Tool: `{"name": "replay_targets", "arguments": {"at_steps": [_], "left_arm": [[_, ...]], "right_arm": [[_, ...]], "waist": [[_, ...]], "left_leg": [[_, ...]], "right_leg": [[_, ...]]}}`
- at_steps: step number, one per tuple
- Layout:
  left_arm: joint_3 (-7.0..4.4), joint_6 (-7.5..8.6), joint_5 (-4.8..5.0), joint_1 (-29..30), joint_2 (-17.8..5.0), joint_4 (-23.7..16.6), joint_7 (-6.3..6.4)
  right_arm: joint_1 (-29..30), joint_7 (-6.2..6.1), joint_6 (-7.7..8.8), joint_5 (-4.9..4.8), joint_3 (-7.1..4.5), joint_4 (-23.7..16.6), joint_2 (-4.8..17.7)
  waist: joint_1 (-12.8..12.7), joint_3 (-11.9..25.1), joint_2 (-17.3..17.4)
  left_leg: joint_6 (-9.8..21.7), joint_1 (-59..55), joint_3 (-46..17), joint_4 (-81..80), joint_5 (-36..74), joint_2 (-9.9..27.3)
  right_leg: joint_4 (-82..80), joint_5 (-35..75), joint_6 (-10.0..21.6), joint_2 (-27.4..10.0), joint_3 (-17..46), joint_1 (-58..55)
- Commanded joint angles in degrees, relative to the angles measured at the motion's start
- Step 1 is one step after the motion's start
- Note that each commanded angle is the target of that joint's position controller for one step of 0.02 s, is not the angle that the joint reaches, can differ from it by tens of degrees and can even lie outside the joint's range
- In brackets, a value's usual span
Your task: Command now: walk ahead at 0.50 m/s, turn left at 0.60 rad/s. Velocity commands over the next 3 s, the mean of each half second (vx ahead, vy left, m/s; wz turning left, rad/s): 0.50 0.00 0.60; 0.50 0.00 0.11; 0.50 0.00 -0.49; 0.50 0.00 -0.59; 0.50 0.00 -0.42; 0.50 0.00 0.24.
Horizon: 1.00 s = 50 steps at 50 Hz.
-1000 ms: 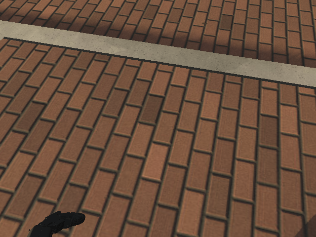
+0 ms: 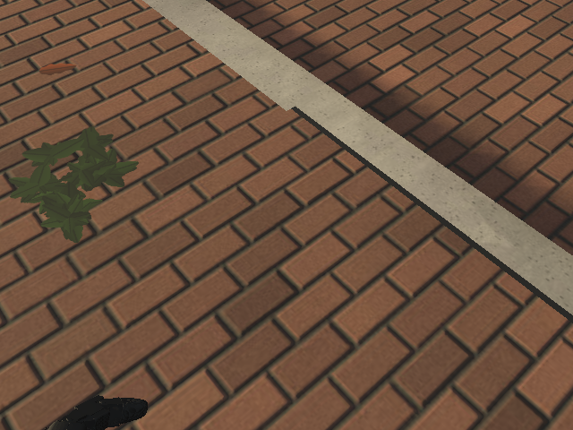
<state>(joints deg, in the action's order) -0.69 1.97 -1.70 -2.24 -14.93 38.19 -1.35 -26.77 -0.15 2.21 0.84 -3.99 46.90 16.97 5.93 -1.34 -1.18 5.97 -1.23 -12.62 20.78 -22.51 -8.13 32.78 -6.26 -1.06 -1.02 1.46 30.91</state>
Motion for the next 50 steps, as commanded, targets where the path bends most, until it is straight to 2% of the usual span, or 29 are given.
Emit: {"name": "replay_targets", "arguments": {"at_steps": [1, 2, 3, 4, 5, 6, 7, 9, 12, 15, 18, 22, 23, 25, 26, 27, 28, 29, 30, 31, 32, 33, 34, 35, 37, 40, 43, 46, 50], "left_arm": [[-3.45, 2.06, -0.24, -13.1, -9.9, -0.1, 1.62], [-4.43, 2.43, -1.51, -22.6, -14.2, 0.2, 2.73], [-5.3, 1.7, -1.84, -20.7, -18.5, -0.1, 2.78], [-4.71, 1.09, -0.73, -17.1, -13.4, -0.4, 2.43], [-3.54, 1.03, -0.28, -13.8, -8.6, -0.8, 2.2], [-2.94, 1.15, -0.33, -12.1, -6.3, -0.4, 1.97], [-2.73, 1.45, -0.27, -12.2, -5.8, 0.3, 2.05], [-2.74, 2.54, 0.27, -13.6, -5.8, 1.9, 1.78], [-3.15, 3.73, 0.84, -15.3, -6.4, 3.5, 1.21], [-3.26, 3.65, 0.76, -16.8, -6.3, 4.9, 1.18], [-3.39, 3.53, 0.72, -17.5, -6.8, 5.9, 1.16], [-3.93, 2.91, 0.74, -20.5, -8.8, 7.8, 1.75], [-4.02, 2.51, 0.7, -21.1, -9.3, 8.3, 1.92], [-4.31, 1.66, 0.58, -21.7, -11.1, 9.0, 2.31], [-4.4, 1.1, 0.59, -21.7, -11.9, 9.1, 2.44], [-4.27, 0.65, 0.74, -21.0, -12.0, 8.7, 2.48], [-3.25, 0.77, 1.1, -22.6, -8.8, 6.4, 2.05], [-2.66, 1.03, 0.89, -21.8, -5.3, 2.4, 1.12], [-3.34, 1.17, 0.26, -15.7, -9.3, 1.7, 1.15], [-2.67, 1.71, 1.24, -14.1, -7.3, 1.6, 0.95], [-2.24, 2.04, 1.28, -15.2, -6.4, 2.6, 0.96], [-2.23, 1.43, 0.39, -15.8, -6.1, 3.1, 0.84], [-2.13, 0.41, -0.41, -18.3, -5.9, 4.5, 0.66], [-2.17, -0.47, -0.62, -19.8, -5.7, 5.5, 0.31], [-2.3, -1.22, -0.28, -19.4, -5.0, 6.1, -0.4], [-2.51, -1.51, 0.3, -13.1, -4.8, 5.0, -0.74], [-2.69, -1.24, 0.77, -8.8, -4.4, 4.3, -0.75], [-2.45, -0.82, 0.57, -5.6, -3.8, 3.7, -0.97], [-1.39, -0.39, -0.01, 0.5, -2.2, 1.5, -1.63]], "right_arm": [[5.0, 0.2, 1.31, -0.4, -2.15, -4.0, 9.7], [4.4, 0.55, 1.86, -0.98, -0.83, -5.7, 5.2], [-1.8, 0.43, 1.56, -1.9, -0.27, -7.3, 2.3], [-0.8, -0.12, 0.56, 0.25, -0.67, -5.1, 6.7], [3.0, 0.4, 0.24, 0.6, -0.87, -4.9, 7.0], [5.2, 0.9, -0.01, 0.55, -0.66, -5.0, 5.9], [6.1, 1.43, -0.52, 0.95, -0.63, -5.1, 5.3], [6.2, 2.39, -1.7, 1.27, -0.43, -5.2, 4.4], [10.9, 3.29, -2.31, 1.29, -0.04, -7.1, 3.4], [16.9, 3.86, -2.23, 1.29, 0.46, -9.3, 2.5], [22.7, 4.66, -1.81, 1.01, 1.36, -11.1, 1.0], [28.1, 5.24, -1.83, 1.44, 1.65, -13.1, 1.2], [28.3, 5.1, -1.87, 1.65, 1.52, -13.3, 1.5], [25.5, 4.41, -1.9, 2.05, 0.96, -12.7, 2.5], [20.4, 3.96, -1.59, 2.19, 0.36, -11.4, 3.4], [11.0, 3.24, -1.07, 2.57, -0.64, -8.3, 4.8], [3.4, 2.18, -1.06, 3.13, -2.35, -6.6, 10.0], [5.8, 1.58, -1.52, 0.88, -3.45, -7.9, 14.8], [4.0, 0.95, -1.92, 0.17, -3.17, -8.1, 13.2], [6.0, 0.27, -1.65, 0.03, -2.42, -6.5, 10.3], [7.8, 0.08, -1.11, -0.02, -1.45, -5.6, 7.2], [9.6, -0.03, -0.45, -0.16, -0.74, -5.1, 5.5], [11.4, 0.07, 0.08, -0.12, -0.2, -5.2, 4.3], [11.4, 0.3, 0.77, -0.15, 0.14, -4.8, 3.7], [9.9, 0.62, 1.74, -0.33, 0.0, -3.3, 4.5], [7.0, 0.73, 2.24, -0.11, -0.07, -1.3, 5.0], [5.1, 0.5, 2.7, 0.04, 0.27, 0.2, 4.6], [4.7, 0.02, 3.19, 0.14, 0.76, 1.3, 3.9], [1.3, -1.07, 3.1, 0.38, 1.43, 4.0, 3.3]], "waist": [[-11.0, 6.3, 2.3], [-14.1, 15.5, -4.2], [-9.2, 18.9, -17.6], [-7.7, 12.2, -8.5], [-7.4, 5.8, -2.5], [-6.8, 2.4, -0.6], [-6.4, 1.2, -2.8], [-5.7, 0.9, -5.5], [-5.7, 0.4, -4.6], [-6.5, -1.1, -4.1], [-7.5, -2.2, -4.1], [-8.7, -3.6, -3.8], [-8.6, -3.5, -3.8], [-6.9, -0.7, -4.8], [-4.6, 2.6, -4.7], [-0.3, 7.9, -2.5], [2.0, 15.0, 5.3], [-1.6, 19.9, 16.7], [1.5, 17.6, 6.8], [-0.4, 10.5, 4.3], [-3.3, 5.5, 2.0], [-5.5, 3.6, 1.8], [-7.2, 3.4, 2.3], [-7.8, 3.8, 2.9], [-8.0, 2.6, 3.0], [-5.9, -1.3, 3.0], [-4.4, -2.9, 3.3], [-3.8, -4.0, 3.6], [-1.8, -5.3, 3.5]], "left_leg": [[1.5, 10.8, -6.5, 16.8, 42.2, 9.6], [0.2, 17.6, -1.6, 33.4, 26.3, 6.0], [-1.3, 33.9, 4.3, 45.8, -10.4, -2.2], [-0.9, 38.4, 4.4, 51.0, -6.3, 3.8], [-1.2, 37.7, 5.2, 50.3, -0.9, 5.8], [-1.7, 36.5, 6.0, 48.1, 2.1, 7.6], [-2.2, 35.4, 6.7, 46.5, 3.1, 8.9], [-2.9, 34.0, 7.9, 46.0, 4.5, 9.5], [-3.4, 38.4, 8.5, 44.7, 8.5, 10.5], [-4.2, 41.8, 10.1, 38.8, 13.8, 11.1], [-3.9, 38.9, 13.1, 27.7, 20.4, 11.3], [-1.5, 35.5, 17.3, 18.2, 17.7, 10.5], [-0.5, 34.5, 18.2, 16.7, 15.3, 9.6], [1.8, 28.6, 20.4, 14.8, 8.9, 5.9], [3.3, 22.8, 20.7, 13.3, 6.8, 3.5], [5.2, 10.4, 19.8, 9.1, 8.6, 1.8], [9.1, -7.1, 3.7, 6.1, -1.1, 12.8], [15.6, -18.2, -27.4, -1.3, 1.4, 28.0], [15.3, -16.6, -25.1, -3.6, 11.7, 27.9], [14.4, -10.2, -15.4, -3.0, 20.0, 26.6], [11.7, -2.0, -9.7, -3.7, 27.7, 23.6], [9.8, 2.9, -5.7, -4.7, 30.9, 20.8], [8.8, 6.3, -2.8, -6.1, 32.1, 19.1], [8.5, 7.8, -1.0, -7.4, 33.4, 18.5], [7.9, 8.8, 2.0, -10.2, 32.7, 17.7], [5.8, 7.3, 5.1, -13.7, 29.4, 17.4], [3.5, 4.0, 8.8, -14.5, 30.3, 17.4], [2.0, 1.3, 12.7, -14.6, 34.2, 17.4], [0.8, -4.8, 16.5, -12.2, 45.5, 18.6]], "right_leg": [[-6.4, -2.5, 3.4, 0.6, 0.5, -26.1], [-8.5, -15.9, 6.3, -13.3, 14.3, -39.4], [-16.4, -19.9, 12.0, -25.3, 40.8, -47.4], [-16.8, -25.3, 12.3, -24.0, 41.3, -40.6], [-17.5, -22.8, 11.3, -21.2, 31.8, -33.4], [-18.7, -14.9, 10.2, -18.2, 23.3, -28.6], [-19.6, -8.9, 9.3, -16.0, 17.3, -26.1], [-20.6, 1.4, 8.8, -14.1, 10.1, -23.9], [-22.4, 9.0, 9.8, -14.5, 4.0, -25.3], [-23.4, 12.6, 9.8, -13.6, -2.0, -26.4], [-23.4, 13.4, 8.5, -12.1, -7.6, -26.2], [-21.9, 17.7, 7.4, -14.1, -10.9, -30.4], [-19.9, 22.4, 7.1, -14.5, -11.9, -32.3], [-11.1, 40.6, 6.4, -14.9, -14.1, -35.2], [-2.5, 46.2, 6.3, -14.8, -14.9, -35.3], [10.4, 42.1, 5.1, -13.7, -16.2, -30.3], [28.5, 21.3, 3.0, -11.2, -16.6, -14.4], [47.1, -24.4, 0.0, 0.4, -11.4, 5.9], [49.1, -20.7, 0.4, -1.1, -2.3, 11.3], [46.3, -15.7, 1.0, -3.9, -1.5, 11.7], [39.9, -13.8, 1.3, -5.8, -1.4, 8.0], [35.7, -13.6, 1.2, -6.9, -0.8, 4.5], [33.7, -13.0, 1.0, -7.1, -0.9, 0.7], [32.5, -12.5, 0.9, -6.8, -1.4, -1.2], [30.0, -9.2, 0.8, -6.4, -2.0, -0.3], [25.2, -2.0, 0.9, -6.5, -1.1, 6.2], [20.1, 3.0, 1.4, -4.0, 1.4, 9.8], [14.0, 7.3, 2.2, -2.2, 0.1, 9.9], [5.4, 6.1, 4.0, -0.7, -5.7, 9.0]]}}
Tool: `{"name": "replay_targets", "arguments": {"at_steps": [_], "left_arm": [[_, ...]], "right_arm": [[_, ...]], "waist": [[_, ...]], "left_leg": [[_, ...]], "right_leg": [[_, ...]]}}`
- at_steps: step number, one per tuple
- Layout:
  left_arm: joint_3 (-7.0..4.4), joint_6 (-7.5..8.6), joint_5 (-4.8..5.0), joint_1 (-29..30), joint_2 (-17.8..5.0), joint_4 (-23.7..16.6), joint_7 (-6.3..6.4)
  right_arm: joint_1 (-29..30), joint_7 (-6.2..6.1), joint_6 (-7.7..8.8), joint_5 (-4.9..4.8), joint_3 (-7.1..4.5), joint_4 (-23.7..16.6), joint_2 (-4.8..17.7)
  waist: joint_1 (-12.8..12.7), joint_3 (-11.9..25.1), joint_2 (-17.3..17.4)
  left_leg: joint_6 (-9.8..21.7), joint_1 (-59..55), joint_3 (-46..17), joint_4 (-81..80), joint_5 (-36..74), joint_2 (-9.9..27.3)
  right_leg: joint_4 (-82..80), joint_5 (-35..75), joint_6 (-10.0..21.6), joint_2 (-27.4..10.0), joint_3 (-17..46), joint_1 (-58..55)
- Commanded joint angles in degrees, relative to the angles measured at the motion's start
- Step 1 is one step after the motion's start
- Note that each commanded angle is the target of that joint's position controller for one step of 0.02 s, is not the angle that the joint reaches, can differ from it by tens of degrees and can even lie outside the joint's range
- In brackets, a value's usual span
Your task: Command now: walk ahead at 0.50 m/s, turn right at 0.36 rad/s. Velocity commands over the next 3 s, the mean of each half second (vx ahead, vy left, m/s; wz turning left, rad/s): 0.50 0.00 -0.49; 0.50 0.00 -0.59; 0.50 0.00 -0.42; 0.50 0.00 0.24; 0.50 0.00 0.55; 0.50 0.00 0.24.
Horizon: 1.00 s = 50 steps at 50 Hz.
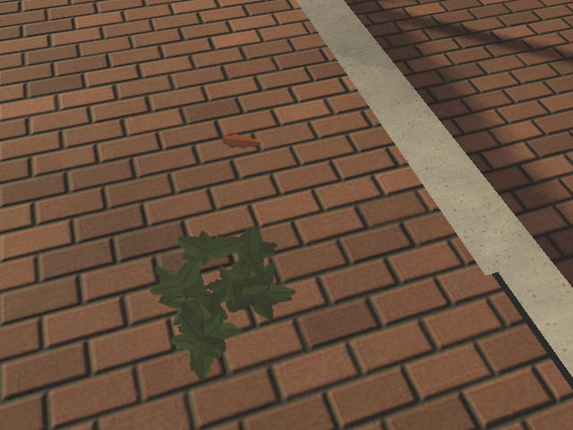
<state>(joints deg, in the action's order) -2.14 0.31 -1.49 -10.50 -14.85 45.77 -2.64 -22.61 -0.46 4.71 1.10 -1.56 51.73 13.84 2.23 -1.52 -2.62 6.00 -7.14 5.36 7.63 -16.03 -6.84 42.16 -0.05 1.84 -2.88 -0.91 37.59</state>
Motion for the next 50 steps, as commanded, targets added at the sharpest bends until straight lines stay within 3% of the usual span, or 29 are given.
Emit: {"name": "replay_targets", "arguments": {"at_steps": [1, 3, 4, 5, 6, 7, 8, 9, 10, 11, 12, 14, 16, 20, 25, 27, 29, 30, 31, 32, 33, 34, 35, 36, 38, 41, 45, 50], "left_arm": [[0.16, 1.38, -0.2, 8.8, -2.2, -6.4, -0.4], [-0.15, 1.33, -0.2, 5.4, -3.2, -5.8, -0.07], [-0.53, 1.39, -0.32, 1.0, -4.1, -4.6, 0.18], [-1.29, 1.72, -0.45, -6.2, -5.7, -2.6, 0.48], [-2.4, 2.18, -1.14, -15.2, -7.8, 0.0, 0.92], [-4.52, 1.82, -1.45, -20.7, -14.5, 0.6, 1.89], [-5.08, 1.3, 0.23, -16.7, -16.5, 0.0, 1.83], [-5.03, 1.02, 1.89, -13.7, -14.6, 0.0, 1.71], [-4.26, 0.88, 1.69, -10.6, -11.5, -0.5, 1.86], [-3.47, 0.85, 1.36, -8.4, -8.5, -0.5, 1.92], [-3.02, 1.16, 1.46, -7.1, -7.2, -0.5, 2.14], [-2.93, 2.17, 1.46, -7.0, -7.7, -0.5, 2.09], [-3.43, 2.85, 1.54, -8.2, -9.4, -0.1, 2.01], [-3.82, 2.59, 1.75, -11.7, -9.9, 0.4, 2.12], [-4.31, 2.07, 0.84, -15.4, -11.0, 0.3, 2.65], [-4.52, 2.13, 0.46, -13.3, -11.8, -0.8, 3.09], [-4.64, 2.54, 0.44, -9.9, -12.7, -1.8, 2.95], [-4.09, 3.08, 1.02, -9.8, -10.9, -2.0, 2.4], [-2.65, 3.61, 2.46, -11.8, -5.6, -4.1, 2.19], [-2.33, 3.27, 2.04, -16.6, -5.3, -5.6, 2.11], [-2.78, 2.13, 0.37, -14.9, -8.9, -3.3, 2.55], [-2.81, 1.89, 0.03, -10.9, -8.9, -3.3, 1.91], [-2.64, 1.66, 0.07, -9.5, -7.7, -3.7, 1.37], [-2.65, 1.09, -0.58, -8.8, -7.3, -3.9, 0.83], [-2.41, 0.0, -0.78, -8.8, -6.3, -4.1, 0.06], [-2.08, -0.55, -0.67, -4.3, -5.5, -6.2, -0.67], [-1.3, -0.52, -0.47, 2.8, -4.1, -8.8, -1.24], [-0.35, -0.08, -0.61, 10.9, -3.0, -11.7, -2.28]], "right_arm": [[-2.9, -1.02, 0.51, 0.27, -0.95, -0.3, 6.9], [-2.2, -1.68, 0.35, 0.53, -1.16, 0.2, 8.8], [-1.5, -2.05, 0.06, 0.73, -1.4, 0.3, 9.8], [-0.6, -2.16, -0.35, 1.0, -1.7, 0.0, 10.8], [1.7, -2.05, -0.46, 0.59, -1.8, -1.0, 11.5], [1.7, -1.44, 0.25, -0.23, -0.84, -4.1, 8.1], [0.7, -0.4, 0.79, -0.2, -0.95, -6.2, 6.7], [4.6, 0.07, 1.28, 0.91, -0.82, -6.8, 8.0], [6.7, 0.42, 1.92, 0.25, -0.59, -7.9, 7.9], [6.7, 0.45, 1.86, 0.25, -0.67, -7.7, 7.7], [6.8, 0.43, 0.83, 1.12, -0.59, -8.1, 7.3], [5.1, 0.79, -1.38, 2.01, -0.14, -8.1, 5.9], [7.4, 1.01, -2.23, 1.93, 0.11, -9.5, 5.2], [17.5, 1.42, -2.17, 1.43, 0.6, -13.0, 4.7], [24.6, 1.59, -1.25, 0.57, 0.9, -15.7, 5.6], [22.3, 1.43, -0.74, 0.46, 0.49, -15.5, 7.2], [12.6, 0.69, -0.01, 0.48, -0.58, -12.7, 9.5], [5.3, -0.05, 0.81, 1.26, -1.49, -11.2, 12.1], [-2.4, -1.08, 0.82, 2.59, -2.69, -11.5, 16.9], [0.2, -0.93, -0.34, 2.15, -3.62, -11.3, 19.7], [3.7, -0.69, -0.9, 1.41, -2.72, -11.9, 13.6], [6.6, -0.43, -0.93, 0.92, -1.65, -12.3, 9.0], [8.3, -0.3, -0.86, 1.03, -1.19, -12.1, 7.4], [7.8, -0.43, -0.54, 0.87, -1.03, -11.4, 7.0], [6.4, -0.15, 0.48, 0.29, -1.18, -10.1, 7.0], [5.0, 0.32, 1.37, -0.17, -1.75, -8.9, 7.7], [3.2, 0.49, 1.09, -0.03, -2.07, -7.2, 7.7], [0.5, 0.11, 0.65, -0.06, -2.74, -5.4, 9.4]], "waist": [[1.4, -4.6, 5.3], [-0.6, -1.4, 7.6], [-2.8, 1.0, 8.8], [-5.9, 4.7, 9.1], [-11.0, 9.0, 7.4], [-12.0, 14.8, -1.9], [-7.3, 18.3, -9.6], [-7.4, 12.4, -0.4], [-6.0, 5.8, 2.2], [-3.4, 0.9, 5.7], [-1.8, -1.0, 5.6], [-0.4, 0.1, 3.1], [-0.4, 0.1, 1.8], [-4.2, -0.8, -0.6], [-7.5, 0.5, -1.5], [-5.6, 1.0, -2.0], [-0.5, 4.3, -1.2], [3.1, 9.1, 2.9], [4.9, 18.0, 11.3], [0.4, 19.4, 21.6], [-0.4, 11.6, 10.7], [-0.2, 5.5, 5.2], [-1.2, 2.8, 5.6], [-1.5, 1.4, 8.1], [-2.2, 1.4, 9.5], [-2.4, 0.8, 8.4], [-1.4, -1.3, 7.8], [0.6, -3.2, 7.6]], "left_leg": [[0.2, -0.2, -0.4, 3.1, 45.6, 17.6], [-1.1, -2.7, 1.2, 11.1, 65.6, 18.2], [-1.4, -3.2, 1.7, 17.8, 72.8, 18.7], [-1.4, -1.3, 2.1, 27.7, 72.6, 19.0], [-1.6, 6.9, 3.5, 41.4, 61.2, 17.9], [-3.0, 24.1, 5.3, 63.0, 29.6, 11.4], [-4.4, 43.4, -3.8, 78.2, -13.4, 0.4], [-3.6, 48.5, -10.9, 77.4, -8.1, 5.9], [-3.8, 48.4, -10.0, 73.2, -3.8, 8.2], [-4.2, 46.0, -9.2, 67.5, -2.5, 10.2], [-5.3, 43.3, -9.1, 63.8, -2.6, 11.2], [-7.2, 39.4, -7.7, 59.0, -2.1, 11.6], [-8.5, 39.6, -6.2, 53.4, 0.7, 11.7], [-9.9, 41.5, -5.0, 38.8, 11.3, 11.1], [-8.9, 40.6, -5.6, 28.7, 13.9, 8.4], [-7.6, 35.0, -7.0, 24.4, 10.8, 7.6], [-5.6, 21.0, -6.5, 19.9, 7.3, 5.4], [-3.5, 9.7, -10.4, 17.1, 5.7, 9.9], [0.1, -4.7, -27.7, 14.2, -7.6, 25.5], [5.5, -7.6, -50.5, 7.4, -10.1, 33.5], [5.6, -1.0, -46.0, 8.3, -16.5, 31.5], [4.3, 6.1, -36.3, 7.3, -13.0, 28.1], [2.9, 10.3, -28.6, 5.7, -5.4, 25.1], [2.1, 12.7, -23.1, 4.8, 0.7, 23.2], [1.9, 14.3, -16.7, 3.8, 10.1, 21.6], [3.1, 13.1, -11.0, 1.7, 15.8, 22.1], [2.6, 11.8, -3.3, 0.7, 19.9, 20.6], [1.0, 8.7, 2.6, 2.0, 23.7, 21.4]], "right_leg": [[-5.9, -2.0, 2.1, 2.3, -4.8, 0.3], [-7.1, -7.7, 4.6, 5.9, -7.9, -5.9], [-7.4, -10.8, 6.0, 7.6, -8.5, -10.2], [-9.3, -12.3, 7.7, 8.7, -7.4, -17.7], [-14.1, -10.3, 10.3, 7.1, -3.1, -30.9], [-14.8, -11.3, 16.6, -7.3, 16.7, -46.4], [-21.7, -2.6, 24.7, -17.2, 44.8, -55.9], [-23.4, -5.6, 23.1, -15.3, 37.5, -51.1], [-25.6, -5.3, 21.1, -14.0, 31.3, -42.8], [-27.5, -1.9, 18.2, -11.1, 26.4, -35.2], [-28.4, 2.0, 16.7, -8.4, 22.7, -30.0], [-29.5, 6.8, 15.9, -5.2, 18.1, -25.6], [-30.2, 8.8, 15.5, -3.3, 16.0, -23.9], [-29.6, 7.8, 12.1, -0.5, 15.3, -25.8], [-24.5, 12.7, 10.5, -2.3, 19.1, -33.3], [-21.8, 12.8, 8.9, -3.5, 21.8, -33.4], [-13.4, 17.0, 6.7, -1.8, 22.1, -30.3], [-1.7, 13.3, 5.2, 2.1, 18.8, -26.2], [15.2, -6.2, 3.3, 7.0, 11.9, -16.2], [24.3, -33.9, 2.8, 11.6, 7.0, -3.0], [29.1, -28.7, 3.2, 5.9, 7.7, 0.6], [27.8, -23.4, 2.9, 4.1, 7.0, -0.1], [25.5, -20.7, 2.3, 2.5, 6.4, -1.5], [24.2, -19.7, 1.7, 1.3, 5.8, -2.3], [24.1, -17.6, 0.8, 0.9, 4.8, -3.4], [22.8, -13.1, -0.2, -0.1, 4.5, 0.9], [13.5, -5.7, -0.8, -0.7, 2.3, 3.4], [-1.1, -3.3, 1.5, -0.3, -2.9, -1.4]]}}
Over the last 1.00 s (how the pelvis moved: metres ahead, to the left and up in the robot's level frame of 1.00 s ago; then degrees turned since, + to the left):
0.51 0.14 0.01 18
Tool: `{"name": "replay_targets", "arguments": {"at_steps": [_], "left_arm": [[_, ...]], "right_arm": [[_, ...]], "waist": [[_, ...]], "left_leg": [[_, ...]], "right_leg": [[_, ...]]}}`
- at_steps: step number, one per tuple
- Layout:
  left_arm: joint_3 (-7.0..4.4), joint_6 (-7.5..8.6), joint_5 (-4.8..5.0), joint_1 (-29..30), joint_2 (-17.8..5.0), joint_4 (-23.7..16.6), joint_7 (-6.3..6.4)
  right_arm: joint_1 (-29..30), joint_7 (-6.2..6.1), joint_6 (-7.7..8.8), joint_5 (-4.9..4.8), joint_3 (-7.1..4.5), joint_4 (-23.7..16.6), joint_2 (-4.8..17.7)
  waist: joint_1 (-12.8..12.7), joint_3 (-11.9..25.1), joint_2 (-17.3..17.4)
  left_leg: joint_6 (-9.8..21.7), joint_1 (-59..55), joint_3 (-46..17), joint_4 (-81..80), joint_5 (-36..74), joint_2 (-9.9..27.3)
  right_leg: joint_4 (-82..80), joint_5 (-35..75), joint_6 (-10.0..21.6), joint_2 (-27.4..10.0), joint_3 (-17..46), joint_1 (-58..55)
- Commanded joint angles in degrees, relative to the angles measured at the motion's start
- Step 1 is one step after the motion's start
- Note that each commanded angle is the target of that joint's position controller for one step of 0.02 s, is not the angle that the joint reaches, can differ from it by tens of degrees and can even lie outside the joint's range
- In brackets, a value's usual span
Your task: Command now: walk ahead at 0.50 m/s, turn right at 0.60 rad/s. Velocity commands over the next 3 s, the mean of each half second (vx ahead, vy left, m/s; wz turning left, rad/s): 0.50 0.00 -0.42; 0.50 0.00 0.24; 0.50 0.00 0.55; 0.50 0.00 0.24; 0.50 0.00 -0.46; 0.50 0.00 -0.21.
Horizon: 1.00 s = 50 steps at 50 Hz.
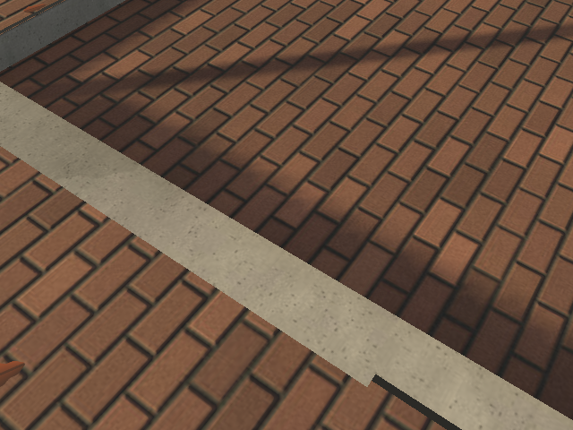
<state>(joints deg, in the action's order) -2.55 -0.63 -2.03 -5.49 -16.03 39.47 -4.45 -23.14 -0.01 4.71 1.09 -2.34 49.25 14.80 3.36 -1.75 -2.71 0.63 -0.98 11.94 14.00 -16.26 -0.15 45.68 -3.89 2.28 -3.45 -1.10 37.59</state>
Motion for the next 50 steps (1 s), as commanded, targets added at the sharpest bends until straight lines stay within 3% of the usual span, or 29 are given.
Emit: {"name": "replay_targets", "arguments": {"at_steps": [1, 4, 5, 6, 7, 8, 9, 10, 11, 13, 14, 17, 19, 23, 27, 29, 31, 32, 33, 34, 35, 36, 37, 38, 39, 41, 44, 47, 50], "left_arm": [[0.05, 0.87, -0.23, 6.6, -2.0, -5.8, -0.43], [-0.55, 0.9, -0.78, 3.9, -3.0, -5.6, 0.34], [-1.16, 1.21, -0.97, -1.1, -3.9, -4.2, 0.77], [-2.14, 1.76, -1.38, -10.5, -5.2, -1.2, 1.49], [-3.82, 1.9, -1.59, -18.9, -10.1, 0.8, 2.55], [-5.29, 1.36, 0.35, -15.4, -16.6, -0.9, 3.05], [-5.45, 0.68, 1.36, -17.8, -15.6, -1.4, 3.53], [-4.58, 0.81, 1.41, -15.6, -12.5, 0.0, 4.3], [-3.4, 1.27, 1.41, -13.8, -8.6, 0.9, 4.51], [-2.09, 2.38, 1.35, -9.8, -5.5, 0.8, 4.63], [-1.78, 3.07, 1.43, -9.9, -5.1, 1.0, 4.37], [-2.01, 4.15, 1.59, -13.0, -6.4, 3.0, 4.05], [-1.93, 4.27, 1.75, -15.0, -6.4, 4.2, 4.01], [-1.77, 4.52, 1.83, -18.6, -6.5, 5.9, 4.15], [-1.52, 4.53, 1.35, -22.4, -6.7, 8.0, 4.56], [-1.48, 4.46, 0.86, -22.5, -7.1, 8.8, 4.91], [-1.42, 4.44, 0.65, -20.9, -7.7, 9.2, 5.37], [-1.47, 4.49, 0.49, -20.3, -8.3, 9.5, 5.61], [-1.56, 4.38, 0.25, -19.6, -8.9, 9.8, 5.72], [-1.49, 4.3, 0.42, -18.7, -9.0, 9.7, 5.82], [-0.55, 4.79, 1.31, -19.7, -6.5, 7.7, 5.78], [-0.23, 4.98, 1.2, -23.6, -3.6, 6.8, 4.95], [-0.59, 5.01, -0.54, -18.8, -6.4, 6.2, 4.97], [-0.54, 5.62, -0.02, -14.8, -6.7, 4.9, 4.52], [-0.28, 5.96, -0.05, -12.4, -6.3, 4.1, 4.24], [0.0, 4.59, -0.71, -13.1, -5.4, 3.6, 3.95], [0.5, 2.71, -0.8, -12.0, -3.9, 2.7, 3.71], [0.98, 2.43, -0.46, -2.9, -3.2, -0.5, 3.67], [1.79, 2.77, -0.66, 1.4, -1.7, -2.2, 3.01]], "right_arm": [[0.1, -0.5, 0.36, -0.03, -2.09, -2.4, 8.8], [-0.9, -1.06, -0.8, 0.2, -2.57, -1.3, 11.1], [-1.0, -1.18, -1.34, 0.17, -2.71, -1.2, 11.9], [-0.4, -1.23, -1.77, -0.05, -2.61, -1.6, 12.0], [-1.4, -1.05, -1.74, 0.38, -1.84, -3.6, 9.3], [-1.1, 0.03, -1.38, 0.02, -1.01, -8.4, 4.7], [6.0, 0.11, -0.95, 0.74, -1.74, -9.7, 9.4], [7.5, 0.23, -0.39, -0.28, -1.16, -10.0, 7.7], [6.0, 0.05, 0.06, -0.43, -0.69, -8.8, 6.7], [3.4, 0.27, -1.61, 1.04, -0.52, -7.5, 6.1], [2.4, 0.55, -2.6, 1.43, -0.58, -7.0, 5.9], [4.8, 1.26, -3.76, 1.38, -0.44, -7.3, 4.5], [9.6, 1.39, -3.84, 1.26, -0.36, -8.5, 4.2], [16.8, 1.49, -3.67, 0.82, -0.14, -10.2, 3.8], [23.2, 1.7, -3.27, 0.55, 0.15, -12.1, 3.6], [23.9, 1.89, -3.0, 0.4, 0.22, -12.5, 3.7], [21.2, 1.85, -2.69, 0.37, -0.13, -11.7, 4.4], [17.6, 1.53, -2.6, 0.31, -0.53, -10.5, 5.0], [11.2, 1.07, -2.38, 0.29, -1.13, -8.4, 5.8], [1.9, 0.55, -1.91, 0.7, -1.81, -5.5, 6.9], [-6.8, -0.18, -1.77, 1.81, -3.24, -4.0, 12.0], [-7.0, 0.22, -2.16, 1.13, -4.18, -3.3, 15.7], [-2.3, 0.87, -2.56, -1.18, -3.65, -3.4, 12.4], [2.3, 0.94, -2.81, -1.17, -3.16, -4.5, 10.0], [4.4, 1.03, -2.8, -0.7, -2.65, -4.6, 8.1], [4.8, 0.69, -2.34, -1.06, -2.18, -3.6, 6.6], [3.1, 0.57, -1.62, -1.27, -2.8, -2.9, 8.4], [1.3, 0.49, -1.9, -1.25, -3.21, -2.7, 9.2], [-0.5, 0.51, -2.22, -1.12, -3.77, -2.9, 10.0]], "waist": [[-0.3, -3.1, 7.7], [-2.1, -0.2, 8.6], [-4.3, 3.0, 8.5], [-8.7, 8.4, 6.3], [-11.4, 15.2, -0.3], [-7.3, 19.9, -14.2], [-11.4, 18.5, -3.4], [-9.2, 11.4, -0.9], [-6.2, 6.0, 2.3], [-2.0, 4.0, 2.6], [-1.4, 4.3, 2.0], [-1.7, 2.4, 1.6], [-3.1, 0.0, 1.2], [-5.6, -1.3, 0.1], [-7.9, -3.0, 0.0], [-7.6, -3.7, -0.6], [-5.8, -3.1, -1.1], [-4.2, -1.1, -1.7], [-1.3, 2.3, -1.3], [3.1, 7.0, 0.3], [5.3, 13.8, 6.5], [1.4, 16.9, 17.1], [0.7, 11.5, 9.1], [-0.4, 4.8, 6.2], [-1.5, 1.7, 3.4], [-4.4, 0.6, 4.6], [-5.2, 1.3, 5.4], [-3.0, -1.7, 5.7], [-1.0, 0.6, 6.7]], "left_leg": [[6.0, 0.7, -3.2, -3.2, 26.5, 15.2], [4.7, -3.6, 0.3, 8.0, 50.1, 15.8], [4.5, -3.6, 1.2, 16.6, 55.9, 15.7], [3.3, 1.3, 2.5, 29.7, 51.8, 14.6], [1.6, 14.1, 2.6, 46.9, 29.6, 13.0], [-2.1, 38.7, -2.4, 66.9, -14.7, 0.0], [-1.9, 45.5, -12.4, 69.6, -11.5, 1.4], [-1.2, 46.4, -13.0, 67.6, -6.0, 4.5], [-1.0, 42.2, -12.8, 61.2, -3.4, 6.4], [-1.5, 34.2, -13.2, 55.0, -3.5, 7.9], [-1.7, 32.2, -12.7, 53.4, -3.2, 7.6], [-2.1, 33.8, -11.3, 47.1, 2.2, 7.4], [-2.3, 37.1, -11.1, 41.5, 7.3, 7.7], [-1.8, 39.6, -10.9, 31.6, 14.5, 6.6], [-0.1, 40.4, -9.6, 24.9, 15.6, 4.4], [1.5, 39.1, -8.9, 22.0, 13.3, 3.2], [3.9, 32.9, -7.8, 18.9, 8.9, 1.0], [5.0, 27.3, -7.0, 18.2, 6.6, -1.2], [6.4, 19.9, -6.4, 16.8, 5.4, -3.4], [8.2, 8.1, -7.8, 13.7, 7.6, -3.1], [13.0, -7.6, -25.0, 12.4, 1.9, 9.4], [20.9, -16.6, -53.6, 5.4, 4.0, 21.4], [20.2, -12.0, -53.2, 3.2, -0.3, 19.3], [19.2, -4.1, -44.8, 2.0, 1.6, 17.8], [17.6, 1.6, -39.8, 0.7, 7.0, 15.0], [15.2, 8.7, -33.0, -0.8, 16.4, 10.5], [15.7, 12.8, -29.3, -2.4, 19.0, 8.0], [14.4, 15.5, -28.5, -4.4, 14.1, 5.4], [12.4, 14.7, -27.0, -1.2, 23.6, 3.7]], "right_leg": [[-6.3, -1.0, 1.9, 0.7, -3.7, -2.0], [-9.7, -9.9, 5.2, 5.4, -7.0, -9.3], [-11.2, -11.9, 6.8, 7.9, -7.4, -15.0], [-15.6, -9.8, 8.6, 9.6, -6.5, -27.4], [-17.6, -17.1, 11.4, -0.8, 8.0, -42.4], [-25.6, -16.5, 19.8, -15.8, 41.4, -57.1], [-28.7, -8.1, 20.1, -15.7, 41.2, -56.5], [-27.7, 0.0, 19.1, -14.9, 31.2, -50.4], [-28.2, 9.1, 16.6, -12.1, 25.1, -41.2], [-30.1, 15.4, 13.7, -7.4, 17.6, -31.8], [-31.1, 17.0, 13.4, -6.5, 16.1, -29.9], [-34.6, 15.3, 13.1, -4.8, 13.2, -28.6], [-36.0, 14.0, 12.1, -4.2, 12.4, -29.8], [-35.8, 15.3, 10.3, -4.4, 11.5, -34.8], [-34.4, 18.1, 9.9, -5.7, 11.4, -40.2], [-33.9, 20.9, 9.5, -7.0, 10.2, -42.6], [-30.9, 30.7, 8.2, -7.3, 7.6, -43.3], [-27.0, 39.4, 7.3, -7.2, 6.3, -43.6], [-19.0, 45.6, 6.4, -6.4, 4.5, -43.6], [-7.1, 42.3, 5.1, -4.5, 1.8, -38.9], [11.4, 23.6, 3.1, -0.8, -1.2, -24.7], [28.8, -24.7, 0.9, 10.4, -0.8, -6.0], [31.6, -22.7, 1.5, 6.5, 6.2, -0.4], [29.6, -17.4, 1.3, 3.7, 5.9, 0.8], [25.8, -14.7, 0.9, 1.8, 5.2, -0.4], [19.5, -13.6, -1.0, -0.1, 4.8, -5.7], [13.8, -12.7, -3.6, -0.2, 2.8, -7.4], [3.2, -5.1, -5.2, -0.2, 1.4, -5.3], [-1.9, 2.2, -5.5, 2.3, 0.0, -8.9]]}}
Over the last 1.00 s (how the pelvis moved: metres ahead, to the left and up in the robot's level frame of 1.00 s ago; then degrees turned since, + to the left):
0.54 -0.09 0.01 -34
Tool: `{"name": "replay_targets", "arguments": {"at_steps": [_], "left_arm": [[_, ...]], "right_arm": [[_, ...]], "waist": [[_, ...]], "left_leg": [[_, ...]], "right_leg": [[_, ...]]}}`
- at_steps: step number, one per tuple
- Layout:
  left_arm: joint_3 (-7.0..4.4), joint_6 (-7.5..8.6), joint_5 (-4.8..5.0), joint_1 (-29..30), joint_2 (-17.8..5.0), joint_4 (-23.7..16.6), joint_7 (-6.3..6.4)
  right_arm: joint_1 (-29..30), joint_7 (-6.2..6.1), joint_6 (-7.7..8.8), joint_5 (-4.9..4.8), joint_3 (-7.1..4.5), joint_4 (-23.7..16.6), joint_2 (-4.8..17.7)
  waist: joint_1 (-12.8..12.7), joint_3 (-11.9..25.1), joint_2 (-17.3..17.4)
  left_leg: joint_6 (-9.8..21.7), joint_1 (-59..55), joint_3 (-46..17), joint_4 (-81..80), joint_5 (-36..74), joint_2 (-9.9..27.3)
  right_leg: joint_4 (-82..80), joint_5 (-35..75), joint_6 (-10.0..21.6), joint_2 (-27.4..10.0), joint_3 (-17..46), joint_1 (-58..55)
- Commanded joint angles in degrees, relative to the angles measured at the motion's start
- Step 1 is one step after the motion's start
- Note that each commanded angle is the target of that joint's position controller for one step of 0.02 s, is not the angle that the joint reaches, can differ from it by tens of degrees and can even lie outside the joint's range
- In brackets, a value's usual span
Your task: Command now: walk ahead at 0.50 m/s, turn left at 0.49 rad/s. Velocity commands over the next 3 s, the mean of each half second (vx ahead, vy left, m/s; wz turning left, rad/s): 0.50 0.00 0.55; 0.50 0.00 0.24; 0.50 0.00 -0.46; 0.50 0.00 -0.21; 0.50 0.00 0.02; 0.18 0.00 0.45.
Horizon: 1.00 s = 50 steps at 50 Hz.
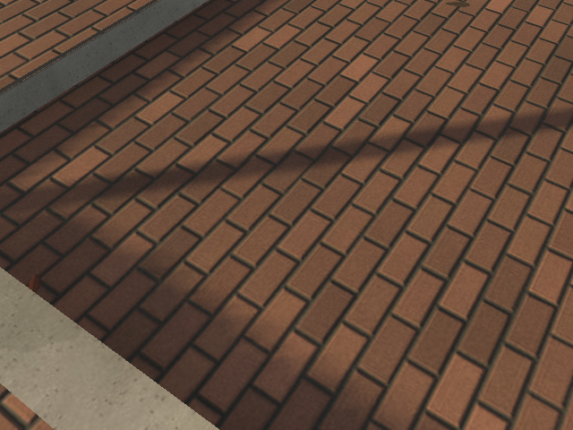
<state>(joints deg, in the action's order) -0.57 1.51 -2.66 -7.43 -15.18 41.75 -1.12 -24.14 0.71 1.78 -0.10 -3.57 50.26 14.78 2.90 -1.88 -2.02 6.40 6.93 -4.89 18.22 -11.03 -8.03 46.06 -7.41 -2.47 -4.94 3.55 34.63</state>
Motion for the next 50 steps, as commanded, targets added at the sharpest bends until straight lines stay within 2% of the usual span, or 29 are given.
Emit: {"name": "replay_targets", "arguments": {"at_steps": [1, 4, 6, 7, 8, 9, 10, 11, 12, 13, 15, 19, 23, 26, 30, 32, 34, 35, 36, 37, 38, 39, 40, 41, 42, 43, 45, 48, 50], "left_arm": [[-0.49, 1.12, 0.29, 2.9, -3.3, -4.0, -0.29], [-0.61, 2.01, 0.74, 4.3, -4.4, -5.1, -0.01], [-1.23, 2.63, 1.34, -3.0, -5.8, -3.2, 0.53], [-1.81, 3.17, 1.22, -8.7, -6.9, -1.9, 0.83], [-2.78, 4.05, 0.52, -16.1, -9.7, -0.7, 1.45], [-2.84, 3.97, 0.14, -17.4, -13.2, -2.3, 2.27], [-3.76, 2.89, 0.89, -16.0, -15.0, -3.0, 2.45], [-3.14, 2.38, 0.8, -12.7, -9.8, -3.3, 2.25], [-2.24, 2.48, 0.99, -10.3, -6.5, -3.9, 1.63], [-1.85, 2.78, 0.75, -9.3, -5.2, -3.6, 1.12], [-1.94, 3.62, 1.68, -10.5, -5.2, -2.2, 0.89], [-2.47, 4.41, 1.8, -14.5, -5.8, 0.1, 0.74], [-2.56, 3.85, 2.03, -17.2, -5.7, 1.9, 0.9], [-2.83, 3.55, 1.84, -17.7, -6.8, 3.1, 1.16], [-3.55, 3.14, 1.52, -18.5, -9.3, 5.0, 1.66], [-3.65, 2.53, 1.49, -18.5, -10.2, 5.7, 1.86], [-3.85, 1.56, 1.37, -17.9, -11.7, 6.1, 1.82], [-3.66, 1.16, 1.38, -17.2, -11.4, 5.6, 1.92], [-2.53, 1.12, 2.02, -19.7, -7.0, 2.8, 1.08], [-2.37, 0.95, 1.15, -20.6, -6.4, 1.8, 0.52], [-2.84, 1.21, 1.63, -15.4, -8.3, 1.2, 0.38], [-2.23, 1.77, 2.7, -13.5, -7.2, 1.2, 0.1], [-2.11, 1.53, 2.68, -14.6, -6.6, 2.3, 0.09], [-2.19, 0.54, 1.67, -15.7, -6.6, 2.9, 0.17], [-2.85, -0.46, 0.64, -17.1, -7.5, 4.2, 0.12], [-2.93, -1.28, 1.14, -16.6, -5.8, 3.8, -0.15], [-3.62, -2.09, 1.03, -11.9, -5.1, 2.1, -0.23], [-4.1, -2.5, 1.59, -10.0, -4.7, 2.1, -0.36], [-4.2, -2.54, 1.48, -8.2, -4.5, 1.6, -0.59]], "right_arm": [[1.0, -0.23, 0.77, 0.55, -2.54, -4.6, 10.0], [1.9, -0.38, 0.25, 1.19, -2.58, -6.1, 10.2], [5.5, -1.03, -0.08, 1.53, -2.66, -8.2, 10.7], [7.9, -1.13, 0.07, 1.33, -2.75, -8.8, 11.3], [8.8, -1.05, 0.55, 0.72, -2.24, -9.6, 9.2], [-0.1, -0.98, 0.73, 0.43, -0.22, -9.9, 0.9], [-6.5, -1.29, 0.6, 0.09, -0.69, -10.0, 4.2], [-1.6, -1.41, -0.3, 1.28, -1.63, -7.7, 8.5], [3.8, -0.74, -0.62, 1.48, -1.86, -8.4, 9.3], [5.5, -0.05, -1.01, 1.21, -1.81, -8.7, 8.4], [6.0, 1.18, -2.53, 1.41, -1.53, -8.7, 7.2], [10.3, 2.02, -3.42, 1.0, -1.27, -10.0, 5.8], [16.9, 2.32, -3.44, 1.65, -0.39, -11.9, 4.3], [23.7, 3.04, -2.96, 2.17, 0.77, -14.1, 2.6], [26.9, 3.65, -2.5, 2.42, 0.89, -16.1, 3.4], [25.4, 3.07, -2.28, 2.93, 0.5, -16.0, 4.3], [16.5, 2.28, -1.52, 3.02, -0.35, -13.0, 5.5], [5.9, 1.57, -0.79, 3.63, -1.36, -9.2, 7.4], [-2.0, 0.59, -0.66, 4.14, -3.1, -7.9, 13.4], [-3.0, 0.48, -0.81, 0.91, -3.09, -7.1, 14.4], [0.0, -0.04, -1.12, 0.01, -2.77, -7.1, 12.7], [4.5, -0.38, -0.89, 0.4, -1.98, -7.0, 9.9], [6.9, -0.53, -0.57, 0.9, -1.39, -6.8, 8.0], [8.2, -0.79, -0.18, 0.98, -0.72, -6.1, 6.5], [8.5, -0.41, 0.89, 1.71, -0.42, -5.7, 6.0], [7.3, -0.33, 1.83, 1.51, -0.5, -4.3, 6.4], [6.8, -0.81, 3.72, 0.31, -0.94, -0.8, 7.1], [6.6, -1.23, 4.18, 0.39, -0.66, 0.2, 6.2], [5.8, -1.41, 4.4, 0.44, -0.34, 0.9, 5.5]], "waist": [[-0.5, 2.5, 5.6], [-0.5, 2.3, 6.6], [-3.9, 3.2, 6.7], [-7.8, 4.5, 5.1], [-11.7, 8.2, 0.1], [-6.0, 14.0, -11.9], [-3.5, 15.5, -14.9], [-3.6, 6.2, -1.7], [-4.2, 1.5, 2.6], [-3.6, -0.4, 1.5], [-2.9, -1.4, -3.7], [-3.4, 0.9, -2.5], [-4.8, -1.1, -3.0], [-5.9, -3.9, -3.1], [-6.0, -4.4, -3.6], [-4.8, -3.0, -3.9], [-0.5, 2.9, -4.3], [4.2, 7.9, -1.5], [5.1, 16.8, 9.9], [2.8, 23.0, 12.6], [3.3, 16.6, 6.8], [1.7, 9.4, 5.6], [-0.5, 6.0, 3.8], [-2.2, 3.7, 3.5], [-2.7, 2.6, 2.3], [-3.5, 1.1, 2.8], [-4.5, -1.0, 4.1], [-4.8, -1.0, 4.6], [-4.7, -1.7, 4.9]], "left_leg": [[6.1, 7.2, -9.8, -3.5, 23.3, 11.5], [5.3, 7.0, -11.6, 0.4, 26.4, 11.7], [4.5, 7.1, -14.8, 6.3, 29.4, 11.9], [3.7, 7.2, -14.9, 13.9, 29.5, 10.6], [1.9, 10.3, -11.8, 27.7, 23.5, 7.5], [0.4, 17.9, -5.2, 42.7, -17.8, 4.0], [-0.1, 31.3, -0.8, 51.0, -23.7, 1.6], [-0.6, 34.9, -2.7, 54.9, -16.6, 5.3], [-1.5, 33.9, -2.1, 54.1, -11.5, 7.0], [-2.4, 32.7, -1.9, 52.7, -8.7, 8.6], [-4.0, 29.8, -0.9, 49.4, -4.9, 10.9], [-4.8, 33.7, 0.1, 48.4, 1.7, 11.0], [-4.3, 37.8, 2.4, 41.1, 7.4, 11.9], [-3.6, 35.1, 7.0, 29.9, 11.2, 11.7], [-0.6, 31.0, 9.7, 20.5, 6.9, 10.8], [1.7, 24.9, 12.1, 17.3, 0.1, 7.9], [4.4, 11.6, 12.9, 15.3, -3.3, 3.3], [6.6, -3.5, 10.6, 11.7, -1.8, 2.4], [12.4, -26.1, -10.8, 10.4, -4.9, 17.9], [16.1, -30.5, -31.3, 3.2, -0.9, 26.7], [14.3, -24.3, -23.4, 0.1, 1.3, 25.2], [13.7, -15.5, -17.5, -2.0, 4.9, 24.4], [11.6, -8.7, -12.8, -4.0, 8.1, 22.9], [10.5, -3.4, -9.8, -6.0, 10.8, 22.1], [9.1, 0.3, -6.3, -6.7, 14.7, 21.2], [8.2, 3.9, -2.8, -7.9, 15.5, 19.3], [5.5, 3.5, -0.3, -8.7, 14.7, 18.8], [4.9, 2.8, 2.6, -8.0, 11.3, 18.3], [4.5, 4.5, 3.9, -7.0, 8.2, 18.3]], "right_leg": [[0.4, 8.9, -0.7, 4.8, -5.6, -8.5], [-2.5, 2.2, -0.2, 6.5, -5.1, -12.0], [-8.1, -4.0, 0.7, 7.9, -3.4, -19.7], [-14.2, -3.6, 1.7, 7.9, -2.6, -25.2], [-21.0, -6.7, 3.8, 2.7, 2.8, -34.0], [-24.2, -6.4, 6.7, -17.3, 22.5, -44.0], [-28.8, -8.7, 13.4, -22.6, 44.5, -47.9], [-30.1, -11.4, 15.0, -20.0, 38.7, -40.1], [-30.4, -6.6, 14.4, -16.3, 28.0, -34.7], [-31.4, 2.5, 12.9, -13.4, 19.9, -31.7], [-33.5, 10.8, 10.5, -9.1, 9.7, -28.6], [-33.9, 25.8, 10.2, -8.4, 0.3, -33.4], [-35.4, 26.5, 10.0, -8.0, -5.8, -35.7], [-36.1, 20.2, 10.2, -7.4, -9.8, -33.7], [-34.3, 22.8, 9.9, -9.8, -12.2, -38.5], [-28.7, 34.4, 9.2, -9.7, -14.9, -39.8], [-15.5, 44.5, 9.2, -9.2, -16.6, -38.5], [-2.2, 40.7, 8.3, -7.5, -17.6, -30.9], [19.0, 11.2, 5.3, -2.4, -18.2, -9.4], [30.1, -23.3, 3.3, 6.3, -9.7, 1.5], [28.3, -17.2, 3.6, 3.1, -3.5, 3.9], [25.1, -14.6, 3.7, 1.5, -3.2, 2.0], [20.8, -14.1, 4.0, -0.2, -2.4, -2.2], [17.4, -15.0, 3.7, -0.8, -2.2, -5.9], [16.5, -11.0, 4.3, 0.2, -1.3, -9.2], [13.5, -8.1, 4.3, 1.2, -1.9, -10.6], [7.7, -0.6, 4.0, 0.8, 2.3, -6.8], [2.5, 9.7, 3.8, 2.3, 2.8, -3.7], [0.3, 16.2, 4.5, 2.7, 3.3, -2.9]]}}
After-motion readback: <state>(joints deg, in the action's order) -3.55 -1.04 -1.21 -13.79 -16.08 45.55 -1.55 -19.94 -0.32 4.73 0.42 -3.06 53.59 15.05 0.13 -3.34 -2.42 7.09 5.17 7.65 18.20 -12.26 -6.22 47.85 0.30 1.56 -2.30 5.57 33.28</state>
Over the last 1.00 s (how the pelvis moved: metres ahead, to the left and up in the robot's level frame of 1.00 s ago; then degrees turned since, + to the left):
0.54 -0.06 0.00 -2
